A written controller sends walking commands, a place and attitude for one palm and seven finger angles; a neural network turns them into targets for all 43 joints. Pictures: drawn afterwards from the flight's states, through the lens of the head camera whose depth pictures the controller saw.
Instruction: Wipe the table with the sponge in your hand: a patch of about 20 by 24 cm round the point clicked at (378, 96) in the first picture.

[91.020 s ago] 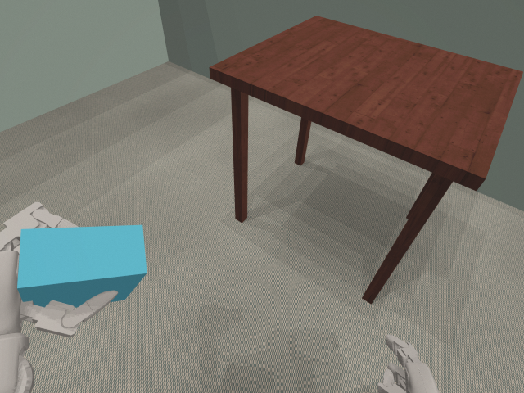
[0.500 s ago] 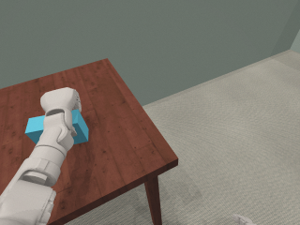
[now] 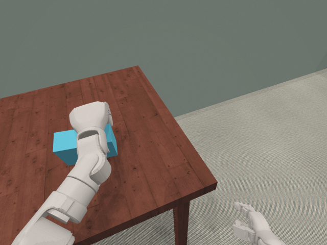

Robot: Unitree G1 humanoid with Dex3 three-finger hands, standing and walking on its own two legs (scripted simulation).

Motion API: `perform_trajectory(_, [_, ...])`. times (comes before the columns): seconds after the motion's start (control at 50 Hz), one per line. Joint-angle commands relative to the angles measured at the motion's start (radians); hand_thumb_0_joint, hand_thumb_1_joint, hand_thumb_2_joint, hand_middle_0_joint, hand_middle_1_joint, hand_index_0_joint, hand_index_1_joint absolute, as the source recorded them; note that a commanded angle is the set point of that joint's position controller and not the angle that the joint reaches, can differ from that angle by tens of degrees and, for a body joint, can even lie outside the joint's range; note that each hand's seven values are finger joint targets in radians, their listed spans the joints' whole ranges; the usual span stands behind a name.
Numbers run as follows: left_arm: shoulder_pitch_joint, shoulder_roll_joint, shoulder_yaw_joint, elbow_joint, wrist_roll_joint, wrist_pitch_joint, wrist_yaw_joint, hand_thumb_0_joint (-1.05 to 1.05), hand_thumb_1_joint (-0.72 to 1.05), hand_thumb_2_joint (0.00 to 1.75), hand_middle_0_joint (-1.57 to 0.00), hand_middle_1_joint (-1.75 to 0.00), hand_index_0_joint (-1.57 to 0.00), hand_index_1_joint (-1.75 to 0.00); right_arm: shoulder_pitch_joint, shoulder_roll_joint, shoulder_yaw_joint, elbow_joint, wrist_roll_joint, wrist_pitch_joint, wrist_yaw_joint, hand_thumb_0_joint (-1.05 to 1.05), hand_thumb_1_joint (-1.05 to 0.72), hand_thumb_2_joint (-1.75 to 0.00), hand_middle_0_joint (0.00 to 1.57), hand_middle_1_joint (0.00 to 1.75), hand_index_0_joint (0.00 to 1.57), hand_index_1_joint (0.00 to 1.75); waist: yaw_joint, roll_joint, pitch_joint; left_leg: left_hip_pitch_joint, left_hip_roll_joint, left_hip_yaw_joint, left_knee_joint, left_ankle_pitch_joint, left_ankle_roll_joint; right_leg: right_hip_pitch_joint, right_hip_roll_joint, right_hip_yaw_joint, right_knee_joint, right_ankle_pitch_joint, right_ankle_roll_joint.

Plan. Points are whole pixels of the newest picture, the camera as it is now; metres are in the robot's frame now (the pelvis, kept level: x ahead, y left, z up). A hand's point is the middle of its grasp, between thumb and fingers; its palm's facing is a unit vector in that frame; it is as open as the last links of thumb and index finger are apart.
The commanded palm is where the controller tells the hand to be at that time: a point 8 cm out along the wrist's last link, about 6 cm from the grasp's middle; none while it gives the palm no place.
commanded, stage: wipe back along the third lane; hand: left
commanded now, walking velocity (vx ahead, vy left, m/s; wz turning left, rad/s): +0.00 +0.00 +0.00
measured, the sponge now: (90, 147) +0.35 +0.26 +0.06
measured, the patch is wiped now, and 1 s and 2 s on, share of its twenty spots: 1.00 1.00 1.00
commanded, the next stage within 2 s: slide back across to the middle lane in 0.74 s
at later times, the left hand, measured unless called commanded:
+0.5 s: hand (107, 146) +0.31 +0.18 +0.12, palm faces +0.18 -0.09 -0.98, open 9.3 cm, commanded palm +0.25 +0.16 +0.14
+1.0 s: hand (112, 159) +0.27 +0.15 +0.12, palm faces +0.17 -0.15 -0.97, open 9.1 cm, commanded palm +0.21 +0.16 +0.15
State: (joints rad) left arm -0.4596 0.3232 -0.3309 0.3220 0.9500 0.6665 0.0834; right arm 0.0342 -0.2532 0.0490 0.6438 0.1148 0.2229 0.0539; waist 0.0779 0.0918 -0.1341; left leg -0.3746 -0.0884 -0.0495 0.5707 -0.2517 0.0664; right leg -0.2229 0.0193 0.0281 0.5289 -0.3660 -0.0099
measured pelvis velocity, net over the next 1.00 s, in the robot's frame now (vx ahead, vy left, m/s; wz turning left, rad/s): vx -0.01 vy -0.07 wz -0.05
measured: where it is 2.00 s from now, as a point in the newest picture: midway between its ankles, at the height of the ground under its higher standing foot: outside the picture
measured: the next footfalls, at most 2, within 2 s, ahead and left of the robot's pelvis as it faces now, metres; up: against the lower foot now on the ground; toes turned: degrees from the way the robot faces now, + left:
none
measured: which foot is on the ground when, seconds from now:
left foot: down 0.00-1.00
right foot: down 0.00-1.00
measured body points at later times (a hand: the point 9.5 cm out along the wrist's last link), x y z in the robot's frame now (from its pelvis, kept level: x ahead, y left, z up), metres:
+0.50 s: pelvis -0.01 -0.03 +0.00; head -0.05 -0.07 +0.44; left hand +0.29 +0.18 +0.17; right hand +0.23 -0.22 -0.08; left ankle +0.02 +0.07 -0.73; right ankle -0.06 -0.13 -0.73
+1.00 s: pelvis -0.01 -0.07 +0.00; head -0.06 -0.12 +0.44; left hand +0.26 +0.16 +0.17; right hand +0.23 -0.29 -0.08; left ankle +0.02 +0.07 -0.73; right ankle -0.06 -0.13 -0.73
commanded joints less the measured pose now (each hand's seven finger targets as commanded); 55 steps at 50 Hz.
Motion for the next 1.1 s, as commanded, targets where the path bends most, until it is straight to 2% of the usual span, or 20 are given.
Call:
perform_trajectory(0.0, [-0.089,-0.076,-0.060,-0.103,-0.054,0.029,-0.063,0.00,0.10,1.30,-1.20,-1.60,-1.20,-1.60,-0.214,-0.110,-0.038,-0.184,0.002,-0.042,0.016,0.00,-0.90,-0.90,0.20,0.30,0.20,0.30,-0.034,-0.128,-0.142,0.201,0.087,-0.032,-0.051,0.275,-0.026,-0.059,0.041,-0.092,-0.015,0.308,-0.067])
perform_trajectory(0.02, [-0.065,-0.051,-0.038,-0.106,-0.050,0.033,-0.064,0.00,0.10,1.30,-1.20,-1.60,-1.20,-1.60,-0.215,-0.109,-0.038,-0.181,0.002,-0.043,0.018,0.00,-0.90,-0.90,0.20,0.30,0.20,0.30,-0.029,-0.133,-0.150,0.204,0.088,-0.031,-0.044,0.289,-0.026,-0.053,0.041,-0.088,-0.011,0.327,-0.069])
perform_trajectory(0.06, [-0.057,-0.064,-0.052,-0.150,-0.054,0.035,-0.073,0.00,0.10,1.30,-1.20,-1.60,-1.20,-1.60,-0.223,-0.105,-0.037,-0.194,0.003,-0.042,0.022,0.00,-0.90,-0.90,0.20,0.30,0.20,0.30,-0.033,-0.138,-0.167,0.200,0.090,-0.029,-0.039,0.300,-0.027,-0.035,0.039,-0.091,0.003,0.344,-0.067])
perform_trajectory(0.12, [-0.012,-0.083,-0.079,-0.180,-0.050,0.039,-0.081,0.00,0.10,1.30,-1.20,-1.60,-1.20,-1.60,-0.235,-0.102,-0.032,-0.198,0.004,-0.037,0.027,0.00,-0.90,-0.90,0.20,0.30,0.20,0.30,-0.034,-0.143,-0.123,0.182,0.089,-0.028,-0.037,0.264,-0.023,-0.057,0.041,-0.090,0.000,0.317,-0.066])
perform_trajectory(0.18, [0.009,-0.069,-0.079,-0.240,-0.029,0.027,-0.080,0.00,0.10,1.30,-1.20,-1.60,-1.20,-1.60,-0.240,-0.099,-0.031,-0.210,0.004,-0.037,0.028,0.00,-0.90,-0.90,0.20,0.30,0.20,0.30,-0.032,-0.130,-0.125,0.181,0.091,-0.029,-0.030,0.263,-0.023,-0.059,0.044,-0.083,0.013,0.307,-0.070])
perform_trajectory(0.26, [0.056,-0.091,-0.090,-0.273,-0.043,0.030,-0.073,0.00,0.10,1.30,-1.20,-1.60,-1.20,-1.60,-0.250,-0.094,-0.031,-0.216,0.006,-0.031,0.030,0.00,-0.90,-0.90,0.20,0.30,0.20,0.30,-0.034,-0.131,-0.103,0.164,0.091,-0.021,-0.033,0.236,-0.023,-0.056,0.042,-0.084,0.013,0.299,-0.070])
perform_trajectory(0.32, [0.087,-0.041,-0.038,-0.269,-0.050,0.036,-0.060,0.00,0.10,1.30,-1.20,-1.60,-1.20,-1.60,-0.257,-0.097,-0.028,-0.211,0.005,-0.026,0.021,0.00,-0.90,-0.90,0.20,0.30,0.20,0.30,-0.023,-0.131,-0.074,0.141,0.084,-0.011,-0.036,0.194,-0.023,-0.050,0.042,-0.067,0.001,0.284,-0.070])
perform_trajectory(0.46, [0.150,-0.056,-0.056,-0.342,-0.071,0.039,-0.062,0.00,0.10,1.30,-1.20,-1.60,-1.20,-1.60,-0.277,-0.090,-0.029,-0.230,0.010,-0.023,0.014,0.00,-0.90,-0.90,0.20,0.30,0.20,0.30,-0.027,-0.143,-0.085,0.138,0.078,0.007,-0.036,0.174,-0.018,-0.017,0.033,-0.047,-0.013,0.292,-0.061])
perform_trajectory(0.48, [0.167,-0.018,-0.024,-0.328,-0.068,0.040,-0.058,0.00,0.10,1.30,-1.20,-1.60,-1.20,-1.60,-0.279,-0.098,-0.028,-0.223,0.008,-0.024,0.010,0.00,-0.90,-0.90,0.20,0.30,0.20,0.30,-0.020,-0.144,-0.067,0.132,0.075,0.006,-0.036,0.157,-0.018,-0.023,0.036,-0.030,-0.021,0.283,-0.061])
perform_trajectory(0.54, [0.228,-0.015,-0.016,-0.347,-0.076,0.042,-0.059,0.00,0.10,1.30,-1.20,-1.60,-1.20,-1.60,-0.289,-0.096,-0.026,-0.225,0.007,-0.029,0.005,0.00,-0.90,-0.90,0.20,0.30,0.20,0.30,-0.014,-0.162,-0.054,0.121,0.067,0.019,-0.036,0.154,-0.016,-0.004,0.029,-0.012,-0.033,0.315,-0.055])
perform_trajectory(0.56, [0.205,-0.013,-0.016,-0.360,-0.078,0.039,-0.061,0.00,0.10,1.30,-1.20,-1.60,-1.20,-1.60,-0.285,-0.095,-0.029,-0.226,0.011,-0.029,0.004,0.00,-0.90,-0.90,0.20,0.30,0.20,0.30,-0.026,-0.162,-0.055,0.120,0.073,0.022,-0.043,0.150,-0.018,-0.001,0.026,-0.016,-0.034,0.301,-0.053])
perform_trajectory(0.64, [0.259,0.017,0.015,-0.361,-0.081,0.039,-0.060,0.00,0.10,1.30,-1.20,-1.60,-1.20,-1.60,-0.294,-0.100,-0.026,-0.219,0.006,-0.040,-0.007,0.00,-0.90,-0.90,0.20,0.30,0.20,0.30,-0.014,-0.175,-0.028,0.111,0.062,0.031,-0.043,0.129,-0.016,0.003,0.023,0.017,-0.055,0.305,-0.046])
perform_trajectory(0.66, [0.247,-0.008,-0.009,-0.377,-0.084,0.035,-0.065,0.00,0.10,1.30,-1.20,-1.60,-1.20,-1.60,-0.289,-0.095,-0.030,-0.225,0.009,-0.044,-0.007,0.00,-0.90,-0.90,0.20,0.30,0.20,0.30,-0.025,-0.189,-0.033,0.115,0.063,0.036,-0.046,0.135,-0.013,0.012,0.020,0.010,-0.056,0.309,-0.041])
perform_trajectory(0.68, [0.273,0.024,0.019,-0.367,-0.082,0.035,-0.063,0.00,0.10,1.30,-1.20,-1.60,-1.20,-1.60,-0.296,-0.101,-0.029,-0.222,0.008,-0.046,-0.009,0.00,-0.90,-0.90,0.20,0.30,0.20,0.30,-0.016,-0.180,-0.006,0.111,0.062,0.031,-0.045,0.121,-0.015,-0.003,0.024,0.028,-0.065,0.290,-0.043])
perform_trajectory(0.78, [0.367,0.025,0.025,-0.421,-0.092,0.025,-0.070,0.00,0.10,1.30,-1.20,-1.60,-1.20,-1.60,-0.298,-0.097,-0.032,-0.229,0.004,-0.064,-0.008,0.00,-0.90,-0.90,0.20,0.30,0.20,0.30,-0.008,-0.193,-0.021,0.115,0.053,0.046,-0.032,0.151,-0.011,0.037,0.015,0.053,-0.066,0.374,-0.032])
perform_trajectory(0.94, [0.495,0.182,0.202,-0.543,-0.107,-0.002,-0.063,0.00,0.10,1.30,-1.20,-1.60,-1.20,-1.60,-0.301,-0.098,-0.031,-0.219,-0.009,-0.088,-0.022,0.00,-0.90,-0.90,0.20,0.30,0.20,0.30,0.012,-0.192,-0.036,0.119,0.043,0.057,-0.002,0.216,-0.016,0.102,0.002,0.116,-0.037,0.628,-0.015])
perform_trajectory(0.96, [0.504,0.224,0.239,-0.570,-0.103,-0.007,-0.060,0.00,0.10,1.30,-1.20,-1.60,-1.20,-1.60,-0.295,-0.102,-0.035,-0.216,-0.013,-0.088,-0.027,0.00,-0.90,-0.90,0.20,0.30,0.20,0.30,0.017,-0.179,-0.049,0.128,0.043,0.053,-0.005,0.223,-0.018,0.110,0.004,0.129,-0.036,0.623,-0.019])
perform_trajectory(1.02, [0.536,0.220,0.251,-0.614,-0.115,-0.016,-0.061,0.00,0.10,1.30,-1.20,-1.60,-1.20,-1.60,-0.299,-0.097,-0.031,-0.223,-0.016,-0.090,-0.034,0.00,-0.90,-0.90,0.20,0.30,0.20,0.30,0.016,-0.156,-0.006,0.127,0.045,0.053,-0.011,0.225,-0.017,0.084,0.006,0.123,-0.044,0.615,-0.019])
perform_trajectory(1.06, [0.522,0.298,0.317,-0.626,-0.111,-0.021,-0.057,0.00,0.10,1.30,-1.20,-1.60,-1.20,-1.60,-0.288,-0.106,-0.035,-0.214,-0.020,-0.089,-0.044,0.00,-0.90,-0.90,0.20,0.30,0.20,0.30,0.018,-0.147,0.003,0.135,0.045,0.049,-0.008,0.219,-0.020,0.076,0.006,0.153,-0.054,0.599,-0.022])
perform_trajectory(1.08, [0.514,0.271,0.297,-0.645,-0.109,-0.025,-0.057,0.00,0.10,1.30,-1.20,-1.60,-1.20,-1.60,-0.298,-0.100,-0.032,-0.221,-0.022,-0.090,-0.047,0.00,-0.90,-0.90,0.20,0.30,0.20,0.30,0.016,-0.142,-0.010,0.135,0.043,0.052,-0.012,0.216,-0.017,0.081,0.004,0.142,-0.051,0.582,-0.020])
